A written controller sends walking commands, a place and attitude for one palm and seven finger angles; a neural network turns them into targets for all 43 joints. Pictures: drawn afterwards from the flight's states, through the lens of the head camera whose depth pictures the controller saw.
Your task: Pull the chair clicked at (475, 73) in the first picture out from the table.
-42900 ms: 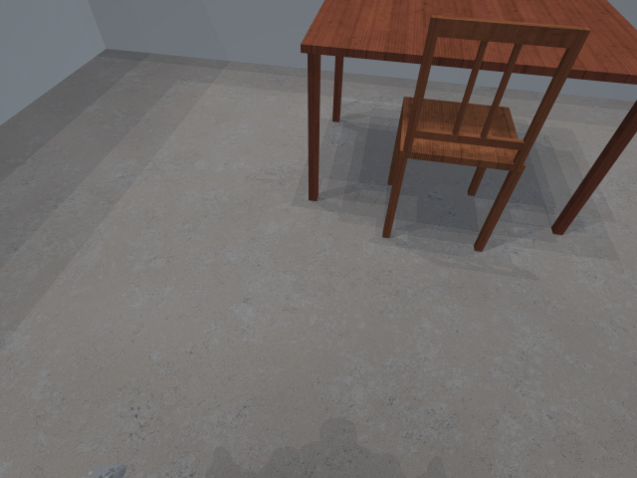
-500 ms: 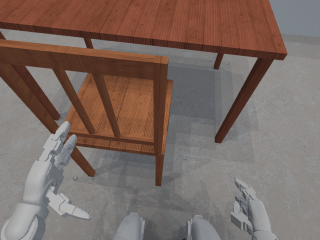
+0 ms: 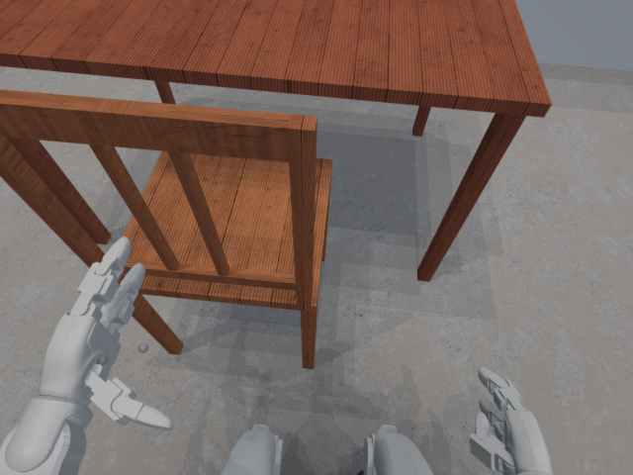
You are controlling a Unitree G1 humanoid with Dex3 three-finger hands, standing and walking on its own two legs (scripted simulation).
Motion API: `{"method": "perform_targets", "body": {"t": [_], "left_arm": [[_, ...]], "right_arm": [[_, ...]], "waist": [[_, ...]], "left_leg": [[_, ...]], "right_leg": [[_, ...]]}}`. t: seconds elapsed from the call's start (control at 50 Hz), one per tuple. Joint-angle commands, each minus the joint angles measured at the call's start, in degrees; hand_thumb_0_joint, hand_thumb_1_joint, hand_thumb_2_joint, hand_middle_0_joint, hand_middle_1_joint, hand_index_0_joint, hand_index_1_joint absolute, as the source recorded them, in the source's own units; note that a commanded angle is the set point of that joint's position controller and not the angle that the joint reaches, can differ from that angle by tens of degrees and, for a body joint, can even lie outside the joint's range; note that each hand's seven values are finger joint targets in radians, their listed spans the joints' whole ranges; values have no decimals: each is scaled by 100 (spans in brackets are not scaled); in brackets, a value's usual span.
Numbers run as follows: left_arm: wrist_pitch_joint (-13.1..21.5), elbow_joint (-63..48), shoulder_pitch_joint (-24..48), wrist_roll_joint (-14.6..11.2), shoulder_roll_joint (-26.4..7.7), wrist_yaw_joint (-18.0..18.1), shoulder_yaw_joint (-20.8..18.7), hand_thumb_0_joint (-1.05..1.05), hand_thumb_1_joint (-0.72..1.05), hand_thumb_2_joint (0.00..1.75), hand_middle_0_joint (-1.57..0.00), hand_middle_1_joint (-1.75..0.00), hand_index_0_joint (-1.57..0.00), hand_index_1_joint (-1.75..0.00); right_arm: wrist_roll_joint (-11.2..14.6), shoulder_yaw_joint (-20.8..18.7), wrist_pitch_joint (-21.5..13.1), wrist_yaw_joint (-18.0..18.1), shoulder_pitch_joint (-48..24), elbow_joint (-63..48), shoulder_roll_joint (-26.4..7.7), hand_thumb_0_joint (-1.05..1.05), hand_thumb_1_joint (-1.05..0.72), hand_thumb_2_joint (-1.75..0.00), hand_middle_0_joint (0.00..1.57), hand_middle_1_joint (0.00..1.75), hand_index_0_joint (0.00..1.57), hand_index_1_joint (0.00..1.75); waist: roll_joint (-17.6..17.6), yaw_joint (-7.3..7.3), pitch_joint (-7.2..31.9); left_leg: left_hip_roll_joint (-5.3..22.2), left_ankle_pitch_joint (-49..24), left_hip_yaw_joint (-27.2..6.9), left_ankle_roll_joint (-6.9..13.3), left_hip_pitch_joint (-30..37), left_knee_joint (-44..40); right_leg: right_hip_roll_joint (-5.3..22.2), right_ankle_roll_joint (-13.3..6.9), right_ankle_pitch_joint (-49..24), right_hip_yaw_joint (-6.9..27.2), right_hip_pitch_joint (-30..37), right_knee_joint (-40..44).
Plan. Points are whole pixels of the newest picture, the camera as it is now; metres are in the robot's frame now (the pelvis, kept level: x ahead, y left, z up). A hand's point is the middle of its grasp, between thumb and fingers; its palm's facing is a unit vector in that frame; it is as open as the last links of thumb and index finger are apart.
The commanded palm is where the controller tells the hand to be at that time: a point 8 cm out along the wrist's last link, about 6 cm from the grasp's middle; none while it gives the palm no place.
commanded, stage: raise the hand toward the chair's back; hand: left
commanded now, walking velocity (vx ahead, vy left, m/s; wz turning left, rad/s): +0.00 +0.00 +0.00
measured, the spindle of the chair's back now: (144, 216) +0.45 +0.28 +0.01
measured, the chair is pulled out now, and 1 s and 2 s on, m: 0.16 0.16 0.16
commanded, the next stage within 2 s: aim the fingers beside a spindle in 0.10 s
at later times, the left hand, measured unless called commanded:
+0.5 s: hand (154, 351) +0.24 +0.20 +0.04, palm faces -0.05 -1.00 -0.05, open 17.0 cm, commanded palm +0.23 +0.25 +0.05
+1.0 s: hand (181, 335) +0.27 +0.18 +0.03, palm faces -0.07 -1.00 -0.05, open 17.0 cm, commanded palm +0.25 +0.24 +0.03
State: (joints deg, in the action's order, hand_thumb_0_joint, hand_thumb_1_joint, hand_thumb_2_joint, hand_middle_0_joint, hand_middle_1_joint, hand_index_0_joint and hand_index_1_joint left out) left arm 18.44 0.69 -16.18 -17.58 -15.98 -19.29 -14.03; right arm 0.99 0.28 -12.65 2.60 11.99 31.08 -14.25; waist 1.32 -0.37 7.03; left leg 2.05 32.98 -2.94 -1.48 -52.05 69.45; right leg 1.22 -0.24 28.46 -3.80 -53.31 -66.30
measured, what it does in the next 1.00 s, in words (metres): stands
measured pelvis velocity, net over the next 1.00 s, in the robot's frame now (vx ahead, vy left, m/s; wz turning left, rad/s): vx -0.01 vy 0.00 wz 0.00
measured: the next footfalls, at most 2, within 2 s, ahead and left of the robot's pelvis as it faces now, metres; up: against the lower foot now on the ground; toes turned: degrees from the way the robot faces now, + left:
none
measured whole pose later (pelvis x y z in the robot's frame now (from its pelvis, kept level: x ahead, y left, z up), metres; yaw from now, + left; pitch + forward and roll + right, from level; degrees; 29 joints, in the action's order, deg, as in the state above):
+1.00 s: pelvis -0.01 +0.00 -0.02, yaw +0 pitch +19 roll -1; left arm 20.3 5.7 -8.2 -14.4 -13.8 -16.2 -10.1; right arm 0.0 0.8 -13.0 1.7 11.0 31.7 -14.4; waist 1.4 -0.6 8.0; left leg 1.5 33.8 -2.6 -1.4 -59.0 74.2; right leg 1.6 -0.2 29.4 -3.1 -60.7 -71.5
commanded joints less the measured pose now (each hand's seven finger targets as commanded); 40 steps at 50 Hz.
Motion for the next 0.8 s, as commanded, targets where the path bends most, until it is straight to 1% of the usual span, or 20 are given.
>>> {"method": "perform_targets", "body": {"t": [0.0,0.08,0.12,0.18,0.2,0.22,0.28,0.34,0.36,0.38,0.42,0.48,0.5,0.52,0.56,0.6,0.66,0.68,0.7,0.78], "left_arm": [[435,-1152,323,-132,-845,2,-509,0,-50,30,-6,-8,-6,-8],[412,-1106,376,-131,-925,-10,-562,0,-50,30,-6,-8,-6,-8],[403,-1114,429,-158,-853,-40,-496,0,-50,30,-6,-8,-6,-8],[410,-1174,405,-136,-926,-15,-567,0,-50,30,-6,-8,-6,-8],[414,-1168,486,-141,-771,-32,-398,0,-50,30,-6,-8,-6,-8],[416,-1040,506,-149,-817,-27,-478,0,-50,30,-6,-8,-6,-8],[453,-944,776,-93,-789,-31,-369,0,-50,30,-6,-8,-6,-8],[498,-991,813,-98,-743,-37,-317,0,-50,30,-6,-8,-6,-8],[492,-959,810,-87,-845,-14,-411,0,-50,30,-6,-8,-6,-8],[471,-853,850,-58,-875,1,-435,0,-50,30,-6,-8,-6,-8],[489,-896,933,-52,-791,4,-365,0,-50,30,-6,-8,-6,-8],[499,-858,1093,-19,-887,72,-437,0,-50,30,-6,-8,-6,-8],[505,-867,1050,-7,-750,76,-305,0,-50,30,-6,-8,-6,-8],[503,-847,1006,-10,-765,94,-344,0,-50,30,-6,-8,-6,-8],[504,-896,1031,22,-692,124,-224,0,-50,30,-6,-8,-6,-8],[482,-807,1032,72,-652,167,-175,0,-50,30,-6,-8,-6,-8],[492,-707,1120,108,-674,218,-195,0,-50,30,-6,-8,-6,-8],[518,-693,1152,121,-814,250,-339,0,-50,30,-6,-8,-6,-8],[528,-703,1112,135,-602,238,-129,0,-50,30,-6,-8,-6,-8],[592,-724,1344,172,-650,314,-121,0,-50,30,-6,-8,-6,-8]], "right_arm": [[23,-299,-331,74,-251,-819,-761,0,-90,-90,20,30,20,30],[31,-280,-349,93,-294,-810,-771,0,-90,-90,20,30,20,30],[41,-271,-360,94,-299,-822,-759,0,-90,-90,20,30,20,30],[42,-271,-369,102,-304,-823,-760,0,-90,-90,20,30,20,30],[36,-256,-384,100,-318,-833,-747,0,-90,-90,20,30,20,30],[36,-264,-385,104,-313,-793,-750,0,-90,-90,20,30,20,30],[31,-244,-422,120,-324,-763,-784,0,-90,-90,20,30,20,30],[19,-248,-473,113,-315,-785,-792,0,-90,-90,20,30,20,30],[23,-249,-471,113,-299,-779,-794,0,-90,-90,20,30,20,30],[16,-249,-462,118,-294,-760,-809,0,-90,-90,20,30,20,30],[13,-251,-465,109,-305,-779,-797,0,-90,-90,20,30,20,30],[2,-248,-473,115,-295,-752,-811,0,-90,-90,20,30,20,30],[-7,-248,-479,103,-293,-771,-808,0,-90,-90,20,30,20,30],[-15,-252,-475,91,-277,-767,-803,0,-90,-90,20,30,20,30],[-16,-250,-472,72,-276,-773,-804,0,-90,-90,20,30,20,30],[-25,-257,-449,62,-261,-773,-817,0,-90,-90,20,30,20,30],[-36,-265,-432,50,-258,-756,-820,0,-90,-90,20,30,20,30],[-47,-265,-419,53,-238,-733,-840,0,-90,-90,20,30,20,30],[-41,-255,-418,38,-274,-783,-808,0,-90,-90,20,30,20,30],[-72,-256,-412,32,-261,-747,-835,0,-90,-90,20,30,20,30]], "waist": [[95,-5,1523],[106,-6,1422],[29,-41,1365],[164,9,1438],[108,-37,1403],[9,-43,1334],[56,-98,1232],[134,-51,1409],[136,-25,1424],[38,-49,1391],[103,-36,1486],[114,-33,1514],[150,-35,1595],[127,-6,1633],[185,-31,1654],[78,-44,1651],[41,-65,1617],[10,-26,1690],[98,-30,1640],[105,-56,1766]], "left_leg": [[-297,-1612,139,174,535,-1034],[-306,-1401,135,183,434,-1016],[-305,-1335,128,178,417,-1013],[-304,-1410,117,179,507,-1050],[-306,-1357,121,182,483,-1027],[-305,-1294,110,172,402,-1016],[-302,-1091,105,182,279,-952],[-312,-1092,116,181,310,-937],[-305,-1104,105,173,279,-943],[-299,-1084,95,183,232,-934],[-305,-1109,116,184,234,-913],[-294,-1048,97,182,197,-906],[-299,-1126,105,188,247,-898],[-301,-1190,96,177,249,-915],[-305,-1218,102,176,262,-893],[-299,-1238,93,179,197,-877],[-304,-1146,119,179,100,-816],[-300,-1213,104,179,89,-810],[-302,-1186,119,174,121,-831],[-300,-1258,110,187,94,-749]], "right_leg": [[-239,-38,-1083,181,1370,919],[-241,-41,-821,238,1319,973],[-229,-28,-759,256,1315,1012],[-254,-50,-819,191,1291,955],[-237,-31,-782,213,1250,974],[-236,-30,-712,215,1224,979],[-229,-32,-451,244,1023,969],[-209,-40,-454,239,1021,913],[-213,-48,-458,230,1035,888],[-230,-44,-423,229,1003,890],[-212,-41,-466,243,1018,861],[-224,-53,-378,235,965,827],[-214,-51,-492,229,963,806],[-217,-56,-574,200,1012,765],[-214,-51,-635,181,961,723],[-217,-51,-661,161,921,677],[-206,-46,-579,190,864,681],[-223,-66,-637,183,896,632],[-211,-64,-612,168,826,623],[-220,-74,-706,166,773,533]]}}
